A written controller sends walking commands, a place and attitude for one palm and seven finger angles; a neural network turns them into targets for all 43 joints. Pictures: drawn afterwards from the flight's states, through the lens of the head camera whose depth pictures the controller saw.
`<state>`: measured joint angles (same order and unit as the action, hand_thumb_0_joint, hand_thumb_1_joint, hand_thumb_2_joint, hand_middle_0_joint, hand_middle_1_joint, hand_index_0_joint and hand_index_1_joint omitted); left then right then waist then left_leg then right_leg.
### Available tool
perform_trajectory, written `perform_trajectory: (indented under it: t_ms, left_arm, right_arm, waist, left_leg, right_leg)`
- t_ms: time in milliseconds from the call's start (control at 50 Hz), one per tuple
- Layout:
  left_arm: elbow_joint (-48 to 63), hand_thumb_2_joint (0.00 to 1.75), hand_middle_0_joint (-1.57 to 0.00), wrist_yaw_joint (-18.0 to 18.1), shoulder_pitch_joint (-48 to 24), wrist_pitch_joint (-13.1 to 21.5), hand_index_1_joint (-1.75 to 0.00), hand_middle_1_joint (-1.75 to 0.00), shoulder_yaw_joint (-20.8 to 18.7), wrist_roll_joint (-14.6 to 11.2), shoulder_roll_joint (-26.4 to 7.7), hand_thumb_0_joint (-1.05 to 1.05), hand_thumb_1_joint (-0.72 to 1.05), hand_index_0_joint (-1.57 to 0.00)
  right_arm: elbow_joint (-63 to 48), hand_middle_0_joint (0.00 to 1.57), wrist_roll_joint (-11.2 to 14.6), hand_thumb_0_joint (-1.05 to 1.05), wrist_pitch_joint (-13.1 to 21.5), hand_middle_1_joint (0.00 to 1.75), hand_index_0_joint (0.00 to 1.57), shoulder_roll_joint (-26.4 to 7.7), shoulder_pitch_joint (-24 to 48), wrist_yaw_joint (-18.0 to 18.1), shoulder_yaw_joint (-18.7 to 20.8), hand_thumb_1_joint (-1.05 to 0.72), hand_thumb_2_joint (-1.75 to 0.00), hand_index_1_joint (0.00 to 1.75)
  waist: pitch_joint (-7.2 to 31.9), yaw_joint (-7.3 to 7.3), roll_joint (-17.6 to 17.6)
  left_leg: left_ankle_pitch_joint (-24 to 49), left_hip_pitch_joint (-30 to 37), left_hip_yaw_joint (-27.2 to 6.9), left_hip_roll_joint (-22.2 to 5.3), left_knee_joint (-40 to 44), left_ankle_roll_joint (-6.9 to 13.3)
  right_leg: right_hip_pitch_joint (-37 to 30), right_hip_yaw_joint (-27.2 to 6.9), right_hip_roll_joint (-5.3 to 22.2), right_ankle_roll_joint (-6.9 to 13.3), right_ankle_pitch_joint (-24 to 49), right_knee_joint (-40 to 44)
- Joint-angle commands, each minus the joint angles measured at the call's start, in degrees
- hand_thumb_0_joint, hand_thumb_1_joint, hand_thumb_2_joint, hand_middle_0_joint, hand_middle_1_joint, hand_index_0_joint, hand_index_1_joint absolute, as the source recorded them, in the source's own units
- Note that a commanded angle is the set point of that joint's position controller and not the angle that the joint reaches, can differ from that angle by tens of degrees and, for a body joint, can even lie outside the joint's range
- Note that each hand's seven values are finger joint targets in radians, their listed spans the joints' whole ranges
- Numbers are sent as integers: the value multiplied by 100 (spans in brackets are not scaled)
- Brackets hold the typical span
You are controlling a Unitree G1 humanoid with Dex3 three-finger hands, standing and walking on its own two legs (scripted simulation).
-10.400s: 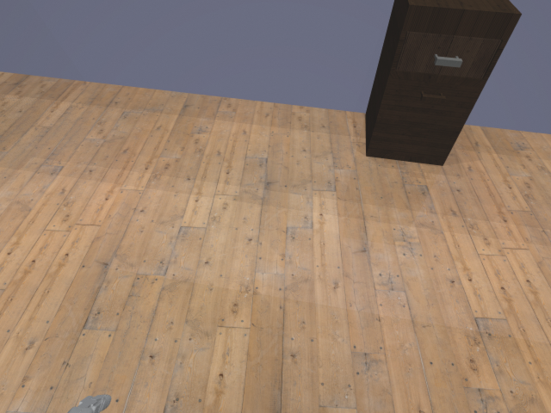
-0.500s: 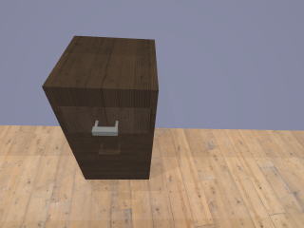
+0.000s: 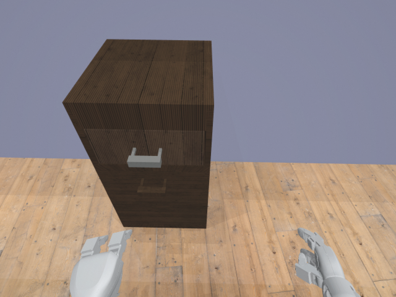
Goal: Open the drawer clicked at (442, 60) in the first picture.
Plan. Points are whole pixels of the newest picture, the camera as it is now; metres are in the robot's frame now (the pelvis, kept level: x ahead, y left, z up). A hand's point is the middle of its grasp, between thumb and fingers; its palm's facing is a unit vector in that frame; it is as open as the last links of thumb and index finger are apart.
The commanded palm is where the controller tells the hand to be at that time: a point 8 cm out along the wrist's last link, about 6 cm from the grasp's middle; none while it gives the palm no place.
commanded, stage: raise the hand with hooked fingers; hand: left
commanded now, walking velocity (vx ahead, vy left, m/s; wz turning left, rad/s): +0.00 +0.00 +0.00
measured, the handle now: (146, 156) +0.55 +0.25 -0.12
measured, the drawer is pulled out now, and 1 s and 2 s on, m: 0.00 0.00 0.00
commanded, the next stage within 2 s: move the hooked fingers above the handle in 1.44 s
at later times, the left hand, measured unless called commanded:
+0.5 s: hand (110, 206) +0.28 +0.23 +0.03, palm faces -0.01 -0.11 -0.99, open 11.8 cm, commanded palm +0.26 +0.23 +0.10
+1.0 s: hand (105, 152) +0.36 +0.25 +0.11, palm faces +0.08 -0.07 -0.99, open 13.8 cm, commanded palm +0.34 +0.24 +0.16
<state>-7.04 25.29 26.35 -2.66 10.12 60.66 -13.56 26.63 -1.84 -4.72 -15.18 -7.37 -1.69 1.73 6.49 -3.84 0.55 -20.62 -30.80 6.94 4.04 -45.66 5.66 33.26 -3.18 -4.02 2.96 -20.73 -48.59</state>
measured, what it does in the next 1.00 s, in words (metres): shifts its weight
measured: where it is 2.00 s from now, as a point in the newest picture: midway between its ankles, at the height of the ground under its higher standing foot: outside the picture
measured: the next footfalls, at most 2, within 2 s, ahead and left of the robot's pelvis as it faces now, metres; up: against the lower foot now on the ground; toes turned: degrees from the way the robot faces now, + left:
none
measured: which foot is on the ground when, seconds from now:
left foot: down 0.00-1.00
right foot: down 0.00-1.00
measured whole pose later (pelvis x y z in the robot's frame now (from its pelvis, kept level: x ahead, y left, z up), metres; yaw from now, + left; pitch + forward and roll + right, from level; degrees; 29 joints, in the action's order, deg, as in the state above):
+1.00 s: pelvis +0.07 -0.01 +0.03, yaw +3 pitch +5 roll +0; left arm -4.1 8.9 -2.0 -6.5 5.2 54.3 -26.4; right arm 32.6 1.4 -8.6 -13.9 -5.1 0.2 0.1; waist 4.6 -3.5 -3.5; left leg -18.6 -16.4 1.2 4.3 -30.2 4.0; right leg 16.9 -1.9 -5.4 4.3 -18.4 -30.8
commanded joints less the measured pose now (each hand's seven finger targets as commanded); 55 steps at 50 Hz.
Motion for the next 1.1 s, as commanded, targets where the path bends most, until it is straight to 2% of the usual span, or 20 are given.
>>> perform_trajectory:
  t_ms: [0,20,60,100,140,180,200,240,280,360,400,460,520,620,640,780,840,980,1040,1080]
  left_arm:
    - [2754,66,-24,765,-2252,188,-66,-66,-907,514,-1425,0,34,-24]
    - [2794,65,-24,763,-2227,245,-68,-68,-809,447,-1339,0,32,-24]
    - [2909,63,-25,702,-2068,445,-70,-70,-794,323,-1417,0,27,-25]
    - [2595,61,-25,517,-2000,453,-74,-74,-538,148,-1180,0,22,-25]
    - [2039,59,-25,251,-1708,253,-76,-76,-385,-34,-975,0,18,-25]
    - [1501,57,-25,-97,-1138,-79,-80,-80,-351,-234,-814,0,13,-25]
    - [1389,56,-26,-268,-1026,-173,-81,-81,-452,-305,-967,0,11,-26]
    - [1439,54,-26,-512,-898,-230,-84,-84,-691,-353,-1286,0,6,-26]
    - [1664,52,-26,-584,-745,-113,-87,-87,-1095,-284,-1709,0,1,-26]
    - [2229,48,-27,-436,-1007,258,-93,-93,-1274,-118,-1787,0,-8,-27]
    - [2564,46,-27,-283,-1152,357,-96,-96,-1435,-144,-1867,0,-13,-27]
    - [2567,43,-28,-126,-1413,397,-100,-100,-1541,-225,-1867,0,-20,-28]
    - [2230,40,-28,-124,-1685,234,-105,-105,-1411,-348,-1751,0,-27,-28]
    - [1965,35,-29,-553,-2008,-161,-112,-112,-1125,-569,-1714,0,-38,-29]
    - [1996,34,-29,-673,-2073,-205,-114,-114,-1044,-616,-1723,0,-41,-29]
    - [1970,30,-30,-1091,-3106,-205,-120,-120,-1490,-486,-2494,0,-50,-30]
    - [1723,30,-30,-1179,-3563,-258,-120,-120,-1340,-502,-2359,0,-50,-30]
    - [1217,30,-30,-1712,-4657,-429,-120,-120,-1106,-684,-2416,0,-50,-30]
    - [835,30,-30,-2000,-4653,-385,-120,-120,-956,-756,-2303,0,-50,-30]
    - [773,30,-30,-2138,-4398,-250,-120,-120,-1088,-778,-2404,0,-50,-30]
  right_arm:
    - [-954,20,-181,0,69,30,20,-413,891,40,144,-90,-90,30]
    - [-933,20,-194,0,107,30,20,-441,810,63,129,-90,-90,30]
    - [-889,20,-222,0,167,30,20,-513,773,84,77,-90,-90,30]
    - [-805,20,-202,0,166,30,20,-514,795,68,41,-90,-90,30]
    - [-703,20,-115,0,101,30,20,-461,789,57,10,-90,-90,30]
    - [-703,20,24,0,11,30,20,-418,795,53,-5,-90,-90,30]
    - [-706,20,103,0,-37,30,20,-397,739,67,-47,-90,-90,30]
    - [-751,20,156,0,-62,30,20,-382,755,88,-124,-90,-90,30]
    - [-743,20,114,0,-10,30,20,-382,795,99,-181,-90,-90,30]
    - [-601,20,2,0,88,30,20,-292,717,19,-149,-90,-90,30]
    - [-569,20,-57,0,107,30,20,-312,675,20,-89,-90,-90,30]
    - [-387,20,-57,0,123,30,20,-363,548,3,33,-90,-90,30]
    - [-283,20,8,0,103,30,20,-436,539,17,106,-90,-90,30]
    - [-269,20,163,0,41,30,20,-521,572,80,177,-90,-90,30]
    - [-277,20,179,0,33,30,20,-530,602,103,180,-90,-90,30]
    - [-242,20,214,0,-62,30,20,-499,750,160,52,-90,-90,30]
    - [-220,20,258,0,-111,30,20,-442,750,176,45,-90,-90,30]
    - [-201,20,367,0,-214,30,20,-477,771,223,6,-90,-90,30]
    - [-239,20,383,0,-250,30,20,-463,756,250,-20,-90,-90,30]
    - [-276,20,384,0,-254,30,20,-486,717,208,-35,-90,-90,30]
  waist:
    - [1077,74,-792]
    - [1158,171,-877]
    - [1243,222,-1225]
    - [951,386,-907]
    - [715,376,-514]
    - [609,258,112]
    - [625,177,458]
    - [849,6,652]
    - [1028,-168,405]
    - [1197,-165,-278]
    - [1405,-131,-387]
    - [1592,8,-398]
    - [1419,132,-117]
    - [1515,99,244]
    - [1418,89,145]
    - [1292,-46,-170]
    - [1082,17,-347]
    - [1079,150,-198]
    - [794,154,30]
    - [879,66,37]
  left_leg:
    - [-139,938,-1379,-336,336,-378]
    - [19,1080,-1249,-265,156,-433]
    - [324,1228,-1164,-166,-92,-490]
    - [248,1055,-1252,-157,-97,-447]
    - [410,819,-1345,-198,195,-374]
    - [798,662,-1308,-217,457,-348]
    - [1058,590,-1283,-228,591,-383]
    - [1503,574,-1164,-210,738,-392]
    - [1938,648,-1098,-189,778,-381]
    - [2850,1050,-1045,-214,756,-362]
    - [3035,1218,-1044,-215,722,-337]
    - [3140,1384,-1041,-235,714,-343]
    - [2723,1263,-1021,-201,796,-325]
    - [2870,1366,-940,-182,1027,-292]
    - [2937,1425,-925,-185,1091,-284]
    - [3204,1703,-879,-159,1388,-292]
    - [3033,1794,-836,-175,1515,-293]
    - [2677,1996,-824,-189,1782,-308]
    - [2383,1887,-797,-176,1891,-266]
    - [2394,1881,-812,-184,1946,-298]
  right_leg:
    - [884,-982,74,343,-1227,828]
    - [1110,-1012,50,383,-1271,837]
    - [1293,-1024,7,449,-1030,775]
    - [1249,-879,5,378,-868,815]
    - [673,-504,10,262,-218,859]
    - [31,-394,-23,185,464,984]
    - [-357,-405,-11,168,802,1008]
    - [-1011,-538,34,126,1427,1064]
    - [-1434,-694,64,140,2087,1047]
    - [-1602,-795,139,142,3031,1033]
    - [-1731,-824,171,138,3335,1054]
    - [-1653,-768,182,112,3389,1080]
    - [-1628,-655,202,69,3239,1181]
    - [-2073,-587,279,-44,3550,1365]
    - [-2154,-601,292,-48,3662,1417]
    - [-2471,-582,297,-5,3684,1642]
    - [-2383,-489,277,27,3410,1806]
    - [-2410,-345,264,22,2766,2125]
    - [-2367,-283,262,0,2480,2283]
    - [-2457,-281,261,27,2402,2285]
